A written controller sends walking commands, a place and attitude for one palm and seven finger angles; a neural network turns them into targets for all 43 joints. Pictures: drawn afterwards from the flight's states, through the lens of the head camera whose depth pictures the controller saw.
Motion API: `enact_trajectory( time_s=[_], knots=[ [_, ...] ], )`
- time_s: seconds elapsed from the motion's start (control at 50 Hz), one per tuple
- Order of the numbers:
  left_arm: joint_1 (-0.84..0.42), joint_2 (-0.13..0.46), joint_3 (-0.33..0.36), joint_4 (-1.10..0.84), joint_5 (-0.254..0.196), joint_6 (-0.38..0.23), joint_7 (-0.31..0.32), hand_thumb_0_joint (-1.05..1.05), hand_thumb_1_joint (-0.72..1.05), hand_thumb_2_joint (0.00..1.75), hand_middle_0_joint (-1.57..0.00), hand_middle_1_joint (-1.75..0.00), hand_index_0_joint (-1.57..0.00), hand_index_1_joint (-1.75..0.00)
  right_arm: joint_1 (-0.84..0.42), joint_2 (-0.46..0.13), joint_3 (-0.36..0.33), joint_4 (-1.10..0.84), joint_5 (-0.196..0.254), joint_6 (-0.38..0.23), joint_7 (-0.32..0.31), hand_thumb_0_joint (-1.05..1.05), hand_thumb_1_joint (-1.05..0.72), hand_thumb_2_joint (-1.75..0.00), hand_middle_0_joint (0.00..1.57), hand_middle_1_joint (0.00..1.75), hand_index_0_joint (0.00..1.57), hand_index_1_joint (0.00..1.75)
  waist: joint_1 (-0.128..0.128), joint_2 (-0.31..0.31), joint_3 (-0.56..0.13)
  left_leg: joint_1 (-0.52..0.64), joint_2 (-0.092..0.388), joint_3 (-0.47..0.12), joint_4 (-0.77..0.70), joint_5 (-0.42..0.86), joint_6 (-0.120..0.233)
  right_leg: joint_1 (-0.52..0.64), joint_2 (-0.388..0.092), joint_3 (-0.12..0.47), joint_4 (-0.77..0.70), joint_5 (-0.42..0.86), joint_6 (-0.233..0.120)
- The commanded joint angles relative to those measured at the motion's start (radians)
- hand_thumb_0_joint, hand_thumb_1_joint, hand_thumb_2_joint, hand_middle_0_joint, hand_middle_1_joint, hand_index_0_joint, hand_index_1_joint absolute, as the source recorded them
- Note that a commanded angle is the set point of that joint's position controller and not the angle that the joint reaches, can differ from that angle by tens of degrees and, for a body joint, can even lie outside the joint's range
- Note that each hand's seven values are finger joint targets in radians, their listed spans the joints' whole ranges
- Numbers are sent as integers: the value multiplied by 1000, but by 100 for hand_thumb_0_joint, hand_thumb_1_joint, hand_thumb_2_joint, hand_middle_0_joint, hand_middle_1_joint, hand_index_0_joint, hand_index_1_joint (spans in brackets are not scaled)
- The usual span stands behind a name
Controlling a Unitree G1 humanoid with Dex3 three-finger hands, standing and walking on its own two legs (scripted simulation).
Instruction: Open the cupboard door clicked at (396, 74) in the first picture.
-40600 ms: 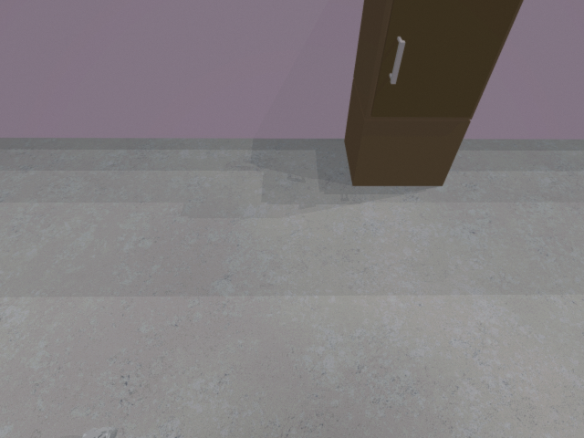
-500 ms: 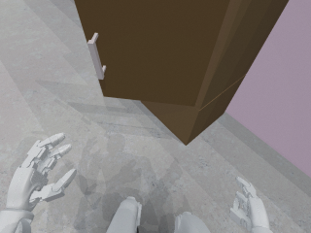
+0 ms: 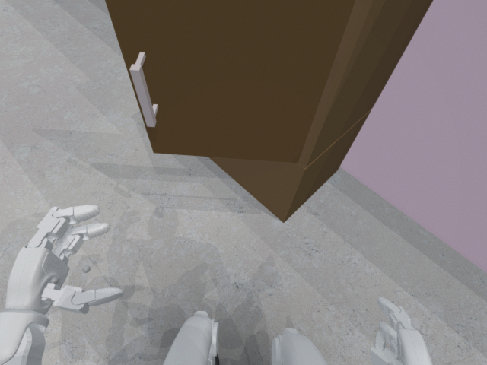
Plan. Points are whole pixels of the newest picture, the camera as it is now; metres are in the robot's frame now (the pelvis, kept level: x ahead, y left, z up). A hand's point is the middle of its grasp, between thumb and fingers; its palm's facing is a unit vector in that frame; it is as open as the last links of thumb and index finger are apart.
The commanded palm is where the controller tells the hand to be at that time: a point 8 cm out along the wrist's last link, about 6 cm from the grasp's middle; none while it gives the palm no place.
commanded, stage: raise the hand with hooked fingers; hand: left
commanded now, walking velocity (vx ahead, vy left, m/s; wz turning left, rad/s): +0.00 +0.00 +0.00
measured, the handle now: (146, 92) +0.63 +0.26 +0.02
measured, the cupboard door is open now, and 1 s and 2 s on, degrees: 42 42 42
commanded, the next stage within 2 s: move the hooked fingers beside the handle in 1.04 s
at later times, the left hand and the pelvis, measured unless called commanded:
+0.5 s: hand (68, 245) +0.28 +0.28 +0.03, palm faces +0.02 -1.00 -0.05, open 14.0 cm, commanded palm +0.26 +0.33 +0.04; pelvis +0.00 +0.01 +0.00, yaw +0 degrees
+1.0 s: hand (85, 236) +0.29 +0.26 +0.03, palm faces +0.02 -1.00 -0.05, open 14.0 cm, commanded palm +0.27 +0.31 +0.04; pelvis +0.01 -0.01 +0.00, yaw +0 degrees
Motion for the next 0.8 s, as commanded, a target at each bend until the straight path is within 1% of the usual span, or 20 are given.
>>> enact_trajectory(
  time_s=[0.0, 0.04, 0.16, 0.18, 0.2, 0.26, 0.34, 0.36, 0.42, 0.46, 0.48, 0.52, 0.54, 0.58, 0.6, 0.64, 0.7, 0.72, 0.74, 0.78],
  knots=[
    [-123, 203, 92, -196, -22, -55, 2, 0, -36, 36, -29, -111, -29, -111, -13, -160, -49, -154, 6, -42, -15, 0, -90, -90, 20, 30, 20, 30, 11, 103, -252, 358, 3, -109, -236, 145, -34, -1, 25, 20, -164, 121, -16],
    [-134, 209, 93, -203, -20, -47, -1, 0, -41, 34, -29, -114, -29, -114, -11, -164, -47, -156, 7, -41, -13, 0, -90, -90, 20, 30, 20, 30, 13, 117, -269, 388, 6, -124, -249, 142, -43, -10, 23, 11, -160, 123, -17],
    [-193, 225, 99, -144, -18, -7, -19, 0, -50, 30, -30, -120, -30, -120, -7, -173, -39, -170, 9, -25, -13, 0, -90, -90, 20, 30, 20, 30, 7, 101, -236, 373, 6, -147, -267, 85, -53, -34, 27, 2, -158, 98, -18],
    [-214, 233, 104, -144, -19, -5, -23, 0, -50, 30, -30, -120, -30, -120, -4, -172, -36, -175, 8, -24, -15, 0, -90, -90, 20, 30, 20, 30, 10, 116, -238, 380, 5, -149, -267, 96, -58, -37, 31, 1, -151, 102, -23],
    [-217, 240, 112, -138, -19, -2, -26, 0, -50, 30, -30, -120, -30, -120, -4, -174, -38, -175, 7, -22, -15, 0, -90, -90, 20, 30, 20, 30, 11, 113, -257, 393, 5, -146, -263, 115, -58, -35, 28, 2, -155, 111, -21],
    [-240, 241, 113, -109, -23, 5, -39, 0, -50, 30, -30, -120, -30, -120, -1, -173, -35, -174, 8, -18, -16, 0, -90, -90, 20, 30, 20, 30, 8, 102, -248, 375, 3, -139, -256, 104, -53, -31, 28, 5, -161, 107, -20],
    [-283, 270, 129, -85, -23, 6, -57, 0, -50, 30, -30, -120, -30, -120, 2, -177, -34, -172, 10, -14, -17, 0, -90, -90, 20, 30, 20, 30, 9, 102, -255, 369, 3, -134, -244, 124, -51, -26, 28, 9, -157, 115, -23],
    [-291, 279, 138, -84, -24, 6, -59, 0, -50, 30, -30, -120, -30, -120, 5, -178, -35, -173, 10, -13, -18, 0, -90, -90, 20, 30, 20, 30, 11, 105, -274, 371, 2, -132, -240, 128, -49, -24, 28, 11, -156, 116, -22],
    [-307, 298, 147, -95, -26, 0, -64, 0, -50, 30, -30, -120, -30, -120, 8, -180, -35, -168, 10, -14, -16, 0, -90, -90, 20, 30, 20, 30, 17, 144, -300, 414, 6, -137, -239, 180, -59, -32, 28, 9, -150, 135, -26],
    [-307, 306, 161, -76, -30, 4, -64, 0, -50, 30, -30, -120, -30, -120, 16, -183, -37, -163, 10, -10, -16, 0, -90, -90, 20, 30, 20, 30, 13, 117, -305, 411, 7, -138, -234, 197, -56, -31, 28, 7, -150, 144, -24],
    [-312, 319, 168, -63, -32, 5, -67, 0, -50, 30, -30, -120, -30, -120, 19, -184, -36, -163, 9, -11, -17, 0, -90, -90, 20, 30, 20, 30, 17, 126, -301, 399, 7, -135, -226, 208, -56, -31, 31, 10, -146, 148, -26],
    [-336, 318, 171, -36, -35, 9, -74, 0, -50, 30, -30, -120, -30, -120, 21, -184, -37, -157, 12, -5, -17, 0, -90, -90, 20, 30, 20, 30, 8, 107, -296, 381, 5, -120, -218, 199, -47, -21, 29, 15, -155, 149, -21],
    [-328, 311, 169, -25, -40, 13, -79, 0, -50, 30, -30, -120, -30, -120, 20, -181, -36, -158, 13, -4, -17, 0, -90, -90, 20, 30, 20, 30, 15, 114, -293, 368, 3, -116, -218, 196, -45, -9, 27, 17, -157, 149, -22],
    [-307, 303, 164, -13, -47, 16, -89, 0, -50, 30, -30, -120, -30, -120, 27, -180, -38, -165, 15, -5, -16, 0, -90, -90, 20, 30, 20, 30, 16, 73, -304, 347, -1, -103, -202, 211, -34, 21, 31, 25, -164, 162, -23],
    [-301, 303, 162, -9, -47, 19, -93, 0, -50, 30, -30, -120, -30, -120, 24, -181, -38, -166, 16, -3, -15, 0, -90, -90, 20, 30, 20, 30, 18, 91, -309, 343, 0, -94, -198, 213, -33, 23, 28, 31, -167, 166, -20],
    [-310, 301, 160, -18, -48, 17, -92, 0, -50, 30, -30, -120, -30, -120, 26, -180, -40, -164, 17, -1, -13, 0, -90, -90, 20, 30, 20, 30, 13, 70, -302, 332, 0, -91, -193, 217, -29, 29, 28, 33, -168, 173, -18],
    [-319, 321, 173, -43, -42, 5, -80, 0, -50, 30, -30, -120, -30, -120, 27, -179, -40, -163, 15, 0, -12, 0, -90, -90, 20, 30, 20, 30, 17, 103, -314, 337, 0, -85, -185, 231, -29, 24, 29, 39, -160, 181, -19],
    [-315, 321, 178, -37, -41, 4, -74, 0, -50, 30, -30, -120, -30, -120, 29, -176, -39, -164, 14, 2, -11, 0, -90, -90, 20, 30, 20, 30, 15, 90, -306, 332, 0, -85, -186, 234, -29, 31, 29, 38, -161, 186, -18],
    [-320, 322, 176, -52, -40, -1, -70, 0, -50, 30, -30, -120, -30, -120, 24, -176, -38, -163, 15, 2, -11, 0, -90, -90, 20, 30, 20, 30, 19, 103, -315, 339, 1, -87, -187, 239, -30, 32, 29, 37, -157, 189, -19],
    [-319, 326, 185, -34, -43, -1, -64, 0, -50, 30, -30, -120, -30, -120, 30, -174, -36, -165, 12, 7, -11, 0, -90, -90, 20, 30, 20, 30, 12, 70, -300, 305, -1, -81, -178, 223, -24, 44, 33, 43, -161, 182, -18]
  ],
)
